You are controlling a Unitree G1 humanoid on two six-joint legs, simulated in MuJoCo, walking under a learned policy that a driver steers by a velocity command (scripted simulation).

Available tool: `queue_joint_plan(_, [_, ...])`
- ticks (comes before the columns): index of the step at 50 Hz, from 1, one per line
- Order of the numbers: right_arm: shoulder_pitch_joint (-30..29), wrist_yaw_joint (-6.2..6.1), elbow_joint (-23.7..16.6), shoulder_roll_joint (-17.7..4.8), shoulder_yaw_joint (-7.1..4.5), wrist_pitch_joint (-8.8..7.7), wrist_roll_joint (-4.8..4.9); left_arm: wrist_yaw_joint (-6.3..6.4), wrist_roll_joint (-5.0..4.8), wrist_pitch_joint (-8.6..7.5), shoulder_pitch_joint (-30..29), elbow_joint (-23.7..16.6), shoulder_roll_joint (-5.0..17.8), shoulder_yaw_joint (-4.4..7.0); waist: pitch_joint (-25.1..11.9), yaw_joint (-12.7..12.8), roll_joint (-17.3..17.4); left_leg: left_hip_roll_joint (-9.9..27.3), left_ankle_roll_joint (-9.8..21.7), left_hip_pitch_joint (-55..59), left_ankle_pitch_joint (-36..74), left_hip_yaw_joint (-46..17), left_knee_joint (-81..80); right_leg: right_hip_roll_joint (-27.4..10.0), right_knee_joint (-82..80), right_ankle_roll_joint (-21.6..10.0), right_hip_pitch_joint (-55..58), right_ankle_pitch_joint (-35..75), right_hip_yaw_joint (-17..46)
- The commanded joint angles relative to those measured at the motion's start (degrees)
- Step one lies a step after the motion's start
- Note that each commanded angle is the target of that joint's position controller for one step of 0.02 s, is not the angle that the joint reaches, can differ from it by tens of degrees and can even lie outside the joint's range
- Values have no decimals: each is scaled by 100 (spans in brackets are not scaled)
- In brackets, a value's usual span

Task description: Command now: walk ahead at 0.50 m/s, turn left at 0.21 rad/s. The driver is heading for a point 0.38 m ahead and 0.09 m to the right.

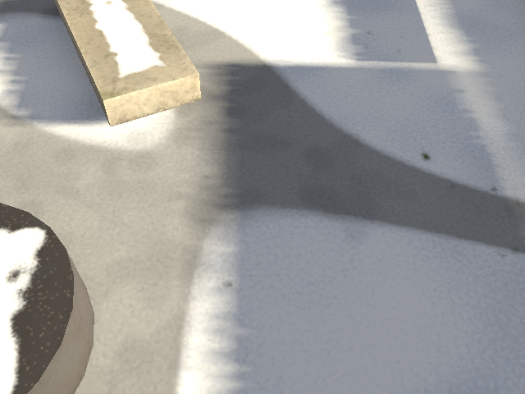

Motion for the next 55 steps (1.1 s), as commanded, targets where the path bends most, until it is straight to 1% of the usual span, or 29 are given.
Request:
queue_joint_plan(1, [-161, -104, -357, -783, -165, -164, -13, -9, 19, 66, 159, -218, 318, 60, -423, 151, 462, 1479, 962, 388, 1966, -993, -1061, -144, -741, 118, -276, 928, -85])
queue_joint_plan(4, [23, -126, -221, -817, -136, -185, -23, -79, -51, 47, -320, -286, 240, -6, -274, -94, 546, 1339, 671, 481, 1673, -534, -1153, -34, -1856, 22, -160, 2071, -179])
queue_joint_plan(6, [135, -122, -128, -893, -136, -210, -30, -146, -108, 28, -617, -354, 227, -36, -137, -249, 527, 1446, 591, 647, 1295, -448, -1249, 62, -2363, -62, -113, 2503, -242])
queue_joint_plan(11, [365, -130, 127, -958, -161, -140, -45, -345, -161, 10, -1047, -616, 273, -53, 147, -404, 433, 1916, 512, 1835, 1812, -294, -941, 280, -2886, -380, -719, 1897, -200])
queue_joint_plan(13, [259, -173, 125, -1028, -184, -71, -29, -423, -142, 2, -918, -668, 301, -41, 38, -265, 507, 1974, 385, 2097, 2951, -108, -553, 459, -2982, -550, -489, 1349, -352])
queue_joint_plan(14, [148, -201, 93, -1067, -187, -34, -17, -427, -83, 10, -675, -634, 372, -3, -135, -105, 600, 1893, 300, 2072, 4198, -38, -126, 663, -3021, -637, 6, 1069, -525])
queue_joint_plan(15, [69, -236, 70, -1103, -182, 13, -14, -408, -19, 11, -129, -508, 520, 82, -500, 189, 671, 1755, 196, 2040, 5322, 31, 569, 933, -3096, -734, 774, 1023, -710])
queue_joint_plan(16, [-70, -264, 36, -1096, -151, 36, 0, -370, 17, -7, 632, -335, 713, 180, -906, 644, 553, 1493, -17, 1656, 5427, 218, 1648, 996, -3505, -890, 1935, 1865, -662])
queue_joint_plan(17, [-5, -286, -135, -835, -41, -19, -140, -290, 105, -7, 1432, -219, 1155, 253, -1722, 841, -137, 1123, -304, 348, 3184, 388, 3459, -119, -3197, -1299, 3815, 4024, 650])
queue_joint_plan(18, [1133, -153, -30, -226, 153, -127, -162, -300, 108, -22, 1413, -169, 1339, 220, -2657, 223, -1489, 37, -703, -1831, -2727, 60, 5550, -1717, -3233, -2562, 5894, 5401, 3243])
queue_joint_plan(19, [793, -90, 156, -930, 33, -180, -71, -271, -19, 67, 1601, -220, 880, 161, -3060, 722, -518, 293, -686, -1941, -2665, -691, 5903, -1455, -3407, -2363, 5822, 4889, 3135])
queue_joint_plan(20, [122, -67, -104, -982, 4, -188, 111, -229, -34, 115, 1091, -307, 754, 96, -2117, 675, -360, 597, -698, -2352, -2337, -566, 5741, -1274, -3519, -2118, 5129, 4864, 2247])
queue_joint_plan(21, [-278, -108, -189, -911, 38, -177, 68, -202, -42, 156, 727, -345, 632, 54, -1484, 568, 178, 827, -722, -2375, -2006, -365, 5338, -1044, -3707, -1904, 4239, 4825, 1767])
queue_joint_plan(22, [-441, -156, -214, -899, 10, -116, -9, -182, -32, 178, 492, -362, 501, -3, -1064, 405, 297, 956, -767, -2207, -1812, -293, 4990, -876, -3921, -1827, 3471, 4739, 1471])
queue_joint_plan(24, [-55, -224, -162, -720, 12, 61, -12, -185, 66, 167, 254, -334, 403, -54, -912, 13, -32, 1076, -840, -1383, -1513, -265, 4416, -609, -4297, -1761, 2430, 4666, 1009])
queue_joint_plan(26, [201, -293, -68, -540, 52, 144, -33, -178, 98, 143, 48, -279, 453, -42, -929, -147, -234, 1070, -964, -1037, -1230, -154, 3716, -451, -4418, -1755, 2016, 5013, 562])
queue_joint_plan(28, [140, -335, -40, -464, 74, 168, -71, -132, 84, 193, -47, -214, 527, -17, -1067, -147, -295, 1080, -1012, -811, -734, -113, 3017, -336, -4411, -1652, 1971, 4932, 276])
queue_joint_plan(30, [-91, -343, -34, -473, 68, 195, -58, -96, 70, 268, -4, -127, 543, -15, -1127, -23, -310, 1081, -1013, -660, -193, -98, 2511, -280, -4457, -1544, 2020, 4329, 188])
queue_joint_plan(34, [-563, -346, -94, -549, 18, 250, -35, -94, 92, 378, 64, 69, 451, -71, -840, 167, -353, 1066, -950, -522, -98, -145, 1684, -340, -4511, -1458, 2072, 2561, 446])
queue_joint_plan(36, [-557, -333, -73, -509, 5, 224, -67, -98, 46, 411, -2, 136, 360, -120, -727, 73, -348, 974, -842, -167, 73, -64, 905, -284, -4306, -1316, 2068, 1895, 543])
queue_joint_plan(37, [-521, -323, -56, -514, 6, 197, -119, -102, 9, 414, 68, 189, 282, -153, -680, 16, -260, 966, -753, 160, 609, -64, 330, -135, -4176, -1097, 2024, 1466, 537])
queue_joint_plan(38, [-518, -334, -78, -688, -23, 171, -174, -100, 50, 389, 249, 231, 186, -190, -701, 95, -33, 1245, -644, 518, 1428, -375, 225, 68, -3989, -834, 1908, 994, 512])
queue_joint_plan(39, [-594, -363, -123, -1005, -85, 183, -160, -120, 138, 349, 666, 297, 186, -177, -766, 421, 512, 1559, -458, 887, 2065, -609, 457, 461, -3788, -619, 1612, 253, 296])
queue_joint_plan(40, [-700, -353, -47, -922, -98, 222, -100, -117, 122, 350, 791, 339, 73, -201, -799, 524, 1008, 1511, -286, 690, 1276, -608, 508, 708, -3813, -467, 1688, -90, -12])
queue_joint_plan(41, [-746, -310, -54, -621, -55, 236, -84, -102, 109, 389, 466, 334, 154, -204, -640, 315, 876, 1312, -340, 337, 554, -535, 415, 727, -3753, -391, 1875, -20, -108])
queue_joint_plan(42, [-764, -287, -42, -504, -19, 227, -113, -78, 77, 444, 244, 304, 201, -185, -517, 239, 729, 1217, -426, 196, 427, -464, 392, 701, -3699, -391, 1885, 129, -108])
queue_joint_plan(44, [-733, -269, 6, -528, -18, 166, -121, -47, 78, 539, 199, 318, 227, -172, -456, 207, 654, 1119, -491, 222, 720, -361, 486, 625, -3659, -427, 1907, 496, -20])
queue_joint_plan(46, [-649, -277, 88, -528, -19, 128, -98, -40, 64, 551, 224, 367, 240, -162, -545, 187, 574, 1085, -491, 362, 1126, -311, 621, 573, -3597, -438, 2012, 824, 18])
queue_joint_plan(55, [-766, -319, 412, -495, -20, 190, -50, 27, 1, 574, 265, 749, 212, -124, -528, 185, 217, 991, -414, 562, 1479, -238, 743, 530, -3528, -347, 2227, 1288, 18])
